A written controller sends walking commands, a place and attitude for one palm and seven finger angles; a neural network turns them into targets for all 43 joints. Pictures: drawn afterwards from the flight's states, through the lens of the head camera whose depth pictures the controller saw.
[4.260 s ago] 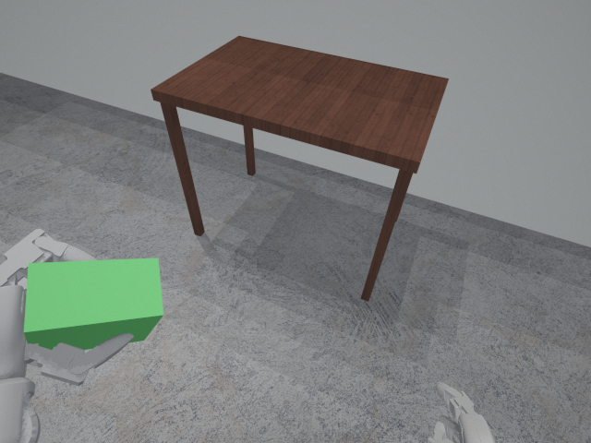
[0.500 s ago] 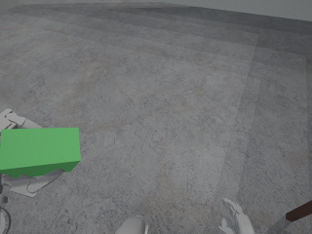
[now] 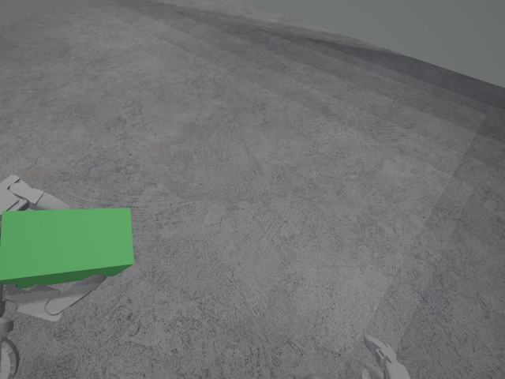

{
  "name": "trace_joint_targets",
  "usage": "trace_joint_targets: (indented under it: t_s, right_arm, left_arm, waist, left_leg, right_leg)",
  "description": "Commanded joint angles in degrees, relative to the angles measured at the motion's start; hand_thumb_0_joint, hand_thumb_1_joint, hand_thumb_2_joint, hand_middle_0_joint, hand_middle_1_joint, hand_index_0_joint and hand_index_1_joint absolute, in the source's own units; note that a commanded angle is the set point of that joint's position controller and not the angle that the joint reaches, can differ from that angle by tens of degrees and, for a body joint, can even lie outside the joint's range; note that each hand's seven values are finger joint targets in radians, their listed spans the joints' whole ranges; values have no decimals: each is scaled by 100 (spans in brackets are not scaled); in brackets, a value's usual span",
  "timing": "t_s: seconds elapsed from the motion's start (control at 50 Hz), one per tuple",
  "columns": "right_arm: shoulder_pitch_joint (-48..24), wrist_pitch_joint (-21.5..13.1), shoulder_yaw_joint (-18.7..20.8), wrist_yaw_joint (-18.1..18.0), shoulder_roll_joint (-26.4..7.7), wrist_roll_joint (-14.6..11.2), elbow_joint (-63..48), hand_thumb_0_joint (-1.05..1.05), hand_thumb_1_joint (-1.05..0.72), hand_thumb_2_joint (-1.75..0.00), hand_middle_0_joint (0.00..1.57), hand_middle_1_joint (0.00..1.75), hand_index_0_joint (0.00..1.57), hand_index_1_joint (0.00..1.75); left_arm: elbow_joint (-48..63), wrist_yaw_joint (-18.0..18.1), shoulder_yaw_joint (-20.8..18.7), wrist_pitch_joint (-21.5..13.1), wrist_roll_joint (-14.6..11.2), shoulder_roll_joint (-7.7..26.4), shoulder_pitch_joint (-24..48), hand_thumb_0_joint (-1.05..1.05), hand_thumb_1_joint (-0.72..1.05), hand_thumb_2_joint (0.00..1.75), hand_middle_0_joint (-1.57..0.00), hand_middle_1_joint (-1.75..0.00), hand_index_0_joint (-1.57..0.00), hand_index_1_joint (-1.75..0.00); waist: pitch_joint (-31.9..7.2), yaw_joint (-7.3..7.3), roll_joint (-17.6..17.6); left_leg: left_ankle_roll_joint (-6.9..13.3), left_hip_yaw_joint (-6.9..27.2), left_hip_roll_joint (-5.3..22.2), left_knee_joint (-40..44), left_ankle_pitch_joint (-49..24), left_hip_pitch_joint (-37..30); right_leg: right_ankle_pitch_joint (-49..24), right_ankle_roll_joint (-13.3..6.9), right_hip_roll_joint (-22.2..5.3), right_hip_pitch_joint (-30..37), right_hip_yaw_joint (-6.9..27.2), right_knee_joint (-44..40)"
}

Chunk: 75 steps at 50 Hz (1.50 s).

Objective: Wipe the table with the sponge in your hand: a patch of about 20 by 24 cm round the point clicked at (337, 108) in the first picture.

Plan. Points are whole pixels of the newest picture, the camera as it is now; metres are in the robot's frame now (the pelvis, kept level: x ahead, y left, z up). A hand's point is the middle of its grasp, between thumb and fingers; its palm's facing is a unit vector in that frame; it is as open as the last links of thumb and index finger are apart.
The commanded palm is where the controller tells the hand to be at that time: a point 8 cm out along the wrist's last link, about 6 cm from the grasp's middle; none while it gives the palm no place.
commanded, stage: walk to a spot facing it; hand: left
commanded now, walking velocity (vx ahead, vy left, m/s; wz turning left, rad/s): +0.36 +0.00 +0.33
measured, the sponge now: (86, 248) +0.22 +0.21 +0.17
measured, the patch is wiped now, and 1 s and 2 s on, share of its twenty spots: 0.00 0.00 0.00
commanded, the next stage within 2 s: turn to face it in 1.14 s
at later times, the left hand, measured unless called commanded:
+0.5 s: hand (43, 269) +0.19 +0.24 +0.18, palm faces +0.57 -0.69 -0.45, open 10.3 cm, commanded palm +0.12 +0.27 +0.18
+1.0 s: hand (69, 214) +0.27 +0.26 +0.16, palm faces +0.67 -0.59 -0.45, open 10.3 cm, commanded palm +0.19 +0.28 +0.18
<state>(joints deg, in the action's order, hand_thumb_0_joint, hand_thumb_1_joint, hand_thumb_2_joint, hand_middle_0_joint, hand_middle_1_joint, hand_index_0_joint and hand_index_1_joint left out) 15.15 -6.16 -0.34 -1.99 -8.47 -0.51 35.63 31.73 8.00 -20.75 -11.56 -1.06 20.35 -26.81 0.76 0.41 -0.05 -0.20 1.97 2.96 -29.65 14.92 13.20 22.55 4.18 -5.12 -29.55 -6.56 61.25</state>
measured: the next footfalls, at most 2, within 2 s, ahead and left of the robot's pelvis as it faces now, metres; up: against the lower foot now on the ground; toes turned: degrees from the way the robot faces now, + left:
right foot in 0.16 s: +0.07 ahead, -0.13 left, +0.00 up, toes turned -4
left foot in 0.58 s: +0.09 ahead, +0.12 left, +0.00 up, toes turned +23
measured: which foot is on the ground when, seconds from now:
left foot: down 0.00-0.16, up 0.18-0.56, down 0.58-0.88, up 0.90-1.00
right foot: up 0.00-0.14, down 0.16-0.56, up 0.58-0.86, down 0.88-1.00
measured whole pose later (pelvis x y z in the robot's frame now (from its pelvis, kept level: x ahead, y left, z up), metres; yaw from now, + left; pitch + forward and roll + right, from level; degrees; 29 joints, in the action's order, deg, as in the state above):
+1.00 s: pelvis +0.15 -0.04 -0.01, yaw +22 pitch -2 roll +1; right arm 9.4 -2.9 -0.7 -2.5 -11.6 0.0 39.6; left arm 26.9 7.5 -19.5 -11.3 -0.9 19.1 -22.9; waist 5.8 1.7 2.9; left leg -0.9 -1.7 3.1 -69.8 25.7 27.8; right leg 18.1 -0.7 -7.3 -17.1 -12.3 37.2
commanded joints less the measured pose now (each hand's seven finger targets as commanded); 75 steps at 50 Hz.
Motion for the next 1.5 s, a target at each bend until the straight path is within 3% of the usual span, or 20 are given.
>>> trace_joint_targets:
  t_s: [0.0,0.1,0.14,0.16,0.26,0.5,0.54,0.56,0.58,0.7,0.82,0.86,0.88,1.0,1.14,1.18,1.2,1.22,1.32,1.48]
  right_arm:
    - [-704,-380,294,-151,-978,24,-744,0,-90,-90,20,30,20,30]
    - [-861,-239,165,-184,-827,69,-668,0,-90,-90,20,30,20,30]
    - [-1120,-205,150,-180,-684,50,-812,0,-90,-90,20,30,20,30]
    - [-1178,-256,235,-151,-880,147,-802,0,-90,-90,20,30,20,30]
    - [-1186,-28,230,-180,-828,89,-733,0,-90,-90,20,30,20,30]
    - [-605,-43,403,-247,-873,95,-1154,0,-90,-90,20,30,20,30]
    - [-565,-59,488,-264,-1101,35,-1232,0,-90,-90,20,30,20,30]
    - [-607,-100,419,-177,-1051,36,-1212,0,-90,-90,20,30,20,30]
    - [-663,-124,424,-106,-1054,0,-1045,0,-90,-90,20,30,20,30]
    - [-785,-311,357,-58,-861,-19,-887,0,-90,-90,20,30,20,30]
    - [-751,-213,285,-204,-782,-4,-757,0,-90,-90,20,30,20,30]
    - [-850,-118,218,-201,-576,-7,-847,0,-90,-90,20,30,20,30]
    - [-1071,-170,233,-182,-773,46,-881,0,-90,-90,20,30,20,30]
    - [-1154,38,227,-114,-798,39,-828,0,-90,-90,20,30,20,30]
    - [-677,77,420,-130,-735,89,-1229,0,-90,-90,20,30,20,30]
    - [-616,64,535,-165,-977,47,-1264,0,-90,-90,20,30,20,30]
    - [-621,-18,513,-89,-1036,16,-1278,0,-90,-90,20,30,20,30]
    - [-644,-84,522,-68,-1050,-6,-1148,0,-90,-90,20,30,20,30]
    - [-740,-144,519,35,-956,-110,-1033,0,-90,-90,20,30,20,30]
    - [-632,-245,350,-63,-925,-18,-956,0,-90,-90,20,30,20,30]
  left_arm:
    - [984,63,-281,-352,-55,737,688,0,10,130,-120,-160,-120,-160]
    - [562,75,-297,-146,33,861,1009,0,10,130,-120,-160,-120,-160]
    - [681,87,-568,-89,-7,1373,1188,0,10,130,-120,-160,-120,-160]
    - [853,134,-680,-144,-46,1461,1383,0,10,130,-120,-160,-120,-160]
    - [797,61,-732,-298,-62,1239,524,0,10,130,-120,-160,-120,-160]
    - [1425,469,-598,-224,-91,1008,567,0,10,130,-120,-160,-120,-160]
    - [1766,467,-448,-369,-71,870,694,0,10,130,-120,-160,-120,-160]
    - [1732,474,-496,-492,-6,997,829,0,10,130,-120,-160,-120,-160]
    - [1097,338,-639,-498,90,1263,789,0,10,130,-120,-160,-120,-160]
    - [1735,173,-643,-546,-70,955,96,0,10,130,-120,-160,-120,-160]
    - [511,125,-522,-344,-46,803,423,0,10,130,-120,-160,-120,-160]
    - [426,166,-787,-230,40,1336,715,0,10,130,-120,-160,-120,-160]
    - [548,203,-977,-251,-59,1503,912,0,10,130,-120,-160,-120,-160]
    - [1222,178,-793,-408,-41,1165,553,0,10,130,-120,-160,-120,-160]
    - [1891,449,-941,-352,-125,1143,-13,0,10,130,-120,-160,-120,-160]
    - [1966,449,-951,-522,-135,1079,70,0,10,130,-120,-160,-120,-160]
    - [1991,443,-1026,-642,-112,1196,230,0,10,130,-120,-160,-120,-160]
    - [1552,312,-1131,-649,4,1551,277,0,10,130,-120,-160,-120,-160]
    - [2218,150,-1022,-565,-164,1176,-131,0,10,130,-120,-160,-120,-160]
    - [1267,59,-797,-148,-300,904,-176,0,10,130,-120,-160,-120,-160]
  waist:
    - [-8,-19,1506]
    - [-181,131,628]
    - [-76,234,-1721]
    - [-100,139,-1539]
    - [15,46,-650]
    - [-682,23,-612]
    - [-1025,-181,1820]
    - [-883,-132,2204]
    - [-685,-128,1535]
    - [-419,50,1539]
    - [-523,78,635]
    - [-588,159,-2141]
    - [-547,208,-1828]
    - [-317,23,-958]
    - [-950,-78,-494]
    - [-1250,-208,1804]
    - [-1221,-133,2342]
    - [-994,-116,1704]
    - [-837,-57,1650]
    - [-813,-13,1311]
  left_leg:
    - [1104,1108,1065,1670,1331,589]
    - [644,719,549,83,2046,1587]
    - [83,-221,-395,-3529,1969,3100]
    - [-17,183,-166,-4341,1356,3046]
    - [-250,-293,182,-4092,333,2577]
    - [48,-1551,-263,163,154,84]
    - [783,699,1107,789,-1079,-1929]
    - [1461,2509,2137,1094,-2660,-2287]
    - [1646,2640,2313,1217,-1615,-1654]
    - [1049,231,1321,1384,-660,-46]
    - [533,-497,793,-133,711,683]
    - [118,-884,-243,-3487,1878,2731]
    - [38,-180,-87,-4396,1771,2993]
    - [-148,-503,393,-3162,817,2012]
    - [-101,-1639,-341,-45,-107,-44]
    - [779,689,1054,511,-1731,-1724]
    - [1597,2794,2232,802,-3633,-1897]
    - [1697,2970,2422,787,-3171,-1565]
    - [1094,893,1329,778,-2266,-562]
    - [794,665,1180,428,-2249,-60]
  right_leg:
    - [203,40,177,688,-104,-1187]
    - [238,-183,211,2779,13,-3709]
    - [1480,-1229,-2256,2886,3480,-5183]
    - [2000,-1345,-2514,2340,3838,-5462]
    - [-371,-986,-1557,2078,962,-4902]
    - [-1436,-911,-1341,2387,26,-3169]
    - [-373,-261,-283,360,-599,-213]
    - [1416,-246,150,-797,-143,927]
    - [1147,-325,-197,-1077,483,1252]
    - [-150,-122,-273,100,-2,-689]
    - [-558,-106,262,2328,-580,-3155]
    - [-28,-1108,-1886,3336,2909,-4520]
    - [93,-1412,-2464,3056,3555,-4892]
    - [-1989,-1098,-1806,2315,492,-4324]
    - [-3077,-724,-1448,2216,-494,-2386]
    - [-201,-104,-393,273,-671,418]
    - [1793,-72,120,-640,-107,1407]
    - [1474,-120,-123,-954,512,1767]
    - [326,78,-149,-551,262,483]
    - [-136,178,455,1251,-212,-2420]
